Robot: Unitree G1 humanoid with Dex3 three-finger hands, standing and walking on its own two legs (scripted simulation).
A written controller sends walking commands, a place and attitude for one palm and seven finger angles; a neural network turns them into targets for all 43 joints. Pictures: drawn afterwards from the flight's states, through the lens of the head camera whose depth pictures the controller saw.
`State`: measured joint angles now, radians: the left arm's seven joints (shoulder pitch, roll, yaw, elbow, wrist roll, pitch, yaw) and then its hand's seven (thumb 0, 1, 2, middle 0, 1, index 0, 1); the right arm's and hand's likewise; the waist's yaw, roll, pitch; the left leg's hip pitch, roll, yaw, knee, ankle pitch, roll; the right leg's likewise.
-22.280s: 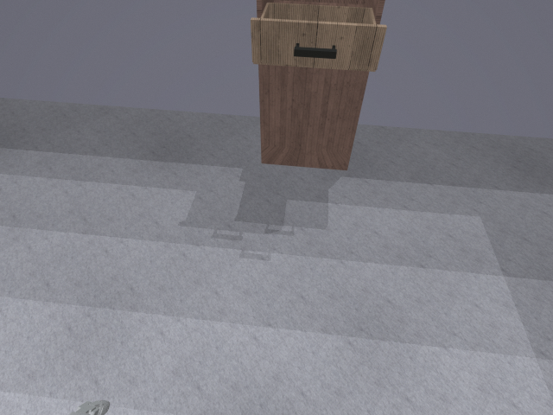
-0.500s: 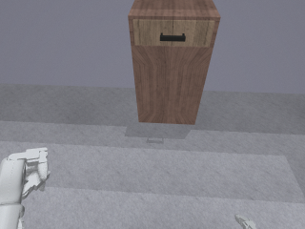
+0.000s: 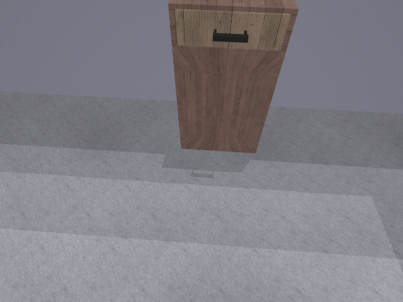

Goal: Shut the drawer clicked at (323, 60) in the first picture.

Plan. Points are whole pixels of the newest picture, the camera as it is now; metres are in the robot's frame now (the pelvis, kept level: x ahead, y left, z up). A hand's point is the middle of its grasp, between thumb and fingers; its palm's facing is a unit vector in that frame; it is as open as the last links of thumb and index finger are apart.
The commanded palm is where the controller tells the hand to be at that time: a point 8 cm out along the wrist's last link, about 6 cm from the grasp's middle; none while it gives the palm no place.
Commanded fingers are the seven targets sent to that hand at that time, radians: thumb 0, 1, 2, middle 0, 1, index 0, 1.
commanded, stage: let the arm hang, fingers relaxed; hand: left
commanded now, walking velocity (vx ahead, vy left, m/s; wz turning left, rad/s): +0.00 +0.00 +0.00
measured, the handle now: (230, 35) +1.04 -0.05 +0.01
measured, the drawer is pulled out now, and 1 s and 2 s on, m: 0.00 0.00 0.00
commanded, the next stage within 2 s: look to check the result in 0.54 s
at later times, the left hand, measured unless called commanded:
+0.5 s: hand out of the picture +0.00 +0.16 -0.18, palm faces +0.03 -0.99 -0.17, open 7.3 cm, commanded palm none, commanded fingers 0.00 0.90 0.90 -0.20 -0.30 -0.20 -0.30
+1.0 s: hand out of the picture +0.00 +0.16 -0.18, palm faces +0.03 -0.98 -0.17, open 7.3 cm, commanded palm none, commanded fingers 0.00 0.90 0.90 -0.20 -0.30 -0.20 -0.30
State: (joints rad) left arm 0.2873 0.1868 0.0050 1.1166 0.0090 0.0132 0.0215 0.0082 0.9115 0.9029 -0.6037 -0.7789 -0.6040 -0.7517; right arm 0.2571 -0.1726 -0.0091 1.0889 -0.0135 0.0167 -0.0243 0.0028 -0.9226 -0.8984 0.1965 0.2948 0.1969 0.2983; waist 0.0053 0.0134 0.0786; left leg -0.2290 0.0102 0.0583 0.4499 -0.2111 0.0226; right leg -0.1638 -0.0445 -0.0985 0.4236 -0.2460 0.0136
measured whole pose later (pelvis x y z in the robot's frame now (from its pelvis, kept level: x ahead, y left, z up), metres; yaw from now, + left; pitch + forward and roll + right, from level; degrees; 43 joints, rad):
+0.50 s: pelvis +0.01 +0.00 +0.00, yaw -1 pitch -1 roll +0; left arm 0.28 0.11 0.01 1.16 0.01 0.00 0.04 0.01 0.92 0.90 -0.20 -0.31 -0.20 -0.30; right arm 0.31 -0.09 -0.01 1.16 -0.01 0.00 -0.03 0.00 -0.91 -0.90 0.20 0.29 0.20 0.30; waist -0.01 0.01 0.06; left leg -0.20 0.00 0.08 0.43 -0.22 0.03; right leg -0.15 -0.05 -0.08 0.43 -0.26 0.02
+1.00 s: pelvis +0.01 +0.00 +0.00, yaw -1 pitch -1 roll +0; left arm 0.28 0.11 0.01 1.16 0.01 -0.01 0.03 0.00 0.91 0.90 -0.19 -0.30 -0.20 -0.30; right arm 0.28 -0.12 -0.01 1.15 -0.01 -0.01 -0.04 0.00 -0.91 -0.90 0.20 0.29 0.20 0.30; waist -0.01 0.01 0.05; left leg -0.18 0.01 0.07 0.42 -0.22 0.02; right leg -0.13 -0.04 -0.08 0.41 -0.26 0.01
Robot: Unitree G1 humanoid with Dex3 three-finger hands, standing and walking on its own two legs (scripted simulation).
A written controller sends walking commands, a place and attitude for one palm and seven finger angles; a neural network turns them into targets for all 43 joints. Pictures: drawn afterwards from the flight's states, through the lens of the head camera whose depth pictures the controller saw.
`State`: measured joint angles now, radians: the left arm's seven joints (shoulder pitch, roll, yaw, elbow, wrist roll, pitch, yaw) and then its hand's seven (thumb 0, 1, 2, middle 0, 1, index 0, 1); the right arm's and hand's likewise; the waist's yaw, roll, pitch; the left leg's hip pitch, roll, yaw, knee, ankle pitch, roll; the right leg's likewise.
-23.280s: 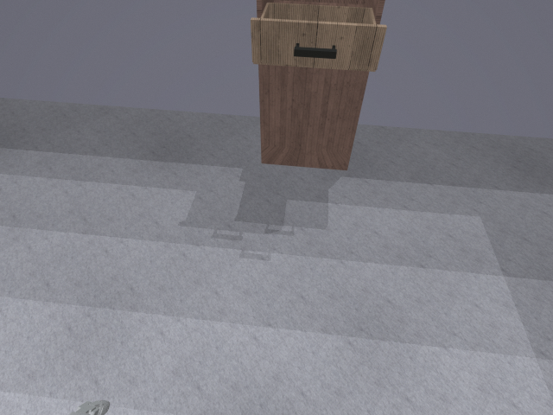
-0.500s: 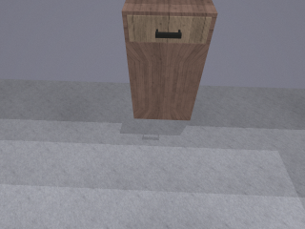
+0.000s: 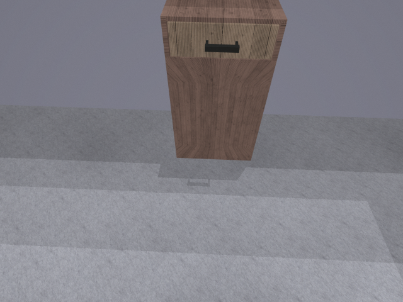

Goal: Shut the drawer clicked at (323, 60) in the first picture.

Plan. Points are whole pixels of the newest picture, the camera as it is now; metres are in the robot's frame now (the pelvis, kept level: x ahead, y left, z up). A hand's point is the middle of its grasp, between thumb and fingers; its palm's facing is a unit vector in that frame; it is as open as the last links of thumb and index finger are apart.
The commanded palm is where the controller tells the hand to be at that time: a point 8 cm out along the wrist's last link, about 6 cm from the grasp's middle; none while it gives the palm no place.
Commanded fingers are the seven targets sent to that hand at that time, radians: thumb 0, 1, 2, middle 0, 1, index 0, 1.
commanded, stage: look to check the result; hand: left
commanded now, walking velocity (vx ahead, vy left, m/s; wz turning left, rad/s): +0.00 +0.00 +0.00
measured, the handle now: (221, 45) +1.02 -0.03 +0.00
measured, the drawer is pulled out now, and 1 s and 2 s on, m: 0.00 0.00 0.00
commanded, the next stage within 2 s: stand and wait in 0.14 s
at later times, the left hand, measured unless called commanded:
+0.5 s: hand out of the picture +0.01 +0.17 -0.17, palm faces +0.03 -0.98 -0.21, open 7.3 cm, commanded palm none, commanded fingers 0.00 0.90 0.90 -0.20 -0.30 -0.20 -0.30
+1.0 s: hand out of the picture +0.03 +0.19 -0.17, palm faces +0.02 -0.97 -0.25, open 7.3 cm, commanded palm none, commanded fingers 0.00 0.90 0.90 -0.20 -0.30 -0.20 -0.30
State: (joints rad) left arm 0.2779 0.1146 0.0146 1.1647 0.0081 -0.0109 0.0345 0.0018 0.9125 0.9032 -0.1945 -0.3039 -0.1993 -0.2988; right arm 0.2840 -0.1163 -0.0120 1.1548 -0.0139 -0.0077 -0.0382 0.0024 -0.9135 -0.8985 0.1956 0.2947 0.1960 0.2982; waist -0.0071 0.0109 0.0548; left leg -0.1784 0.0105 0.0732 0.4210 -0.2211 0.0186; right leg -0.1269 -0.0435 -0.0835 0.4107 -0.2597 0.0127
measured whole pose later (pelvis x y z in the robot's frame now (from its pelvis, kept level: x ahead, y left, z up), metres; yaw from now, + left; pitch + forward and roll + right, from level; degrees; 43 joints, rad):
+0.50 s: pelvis +0.00 -0.01 +0.00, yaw +0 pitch -1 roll +0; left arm 0.24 0.16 0.02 1.16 0.01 -0.01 0.03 0.00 0.91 0.90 -0.19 -0.30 -0.20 -0.30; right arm 0.25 -0.16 -0.02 1.16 -0.01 -0.01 -0.03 0.00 -0.91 -0.90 0.20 0.29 0.20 0.30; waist -0.01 0.01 0.06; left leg -0.16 0.02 0.07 0.40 -0.21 0.01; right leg -0.11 -0.03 -0.09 0.38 -0.25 0.00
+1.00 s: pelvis +0.00 -0.01 +0.00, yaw +0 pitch -1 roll +0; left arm 0.19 0.21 0.02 1.15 0.01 -0.02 0.02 0.00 0.91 0.90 -0.20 -0.30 -0.20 -0.30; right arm 0.20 -0.21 -0.02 1.15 -0.01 -0.01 -0.03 0.00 -0.91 -0.90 0.20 0.29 0.20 0.30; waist -0.01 0.02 0.05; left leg -0.15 0.03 0.06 0.37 -0.20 0.00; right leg -0.09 -0.02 -0.09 0.35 -0.24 -0.01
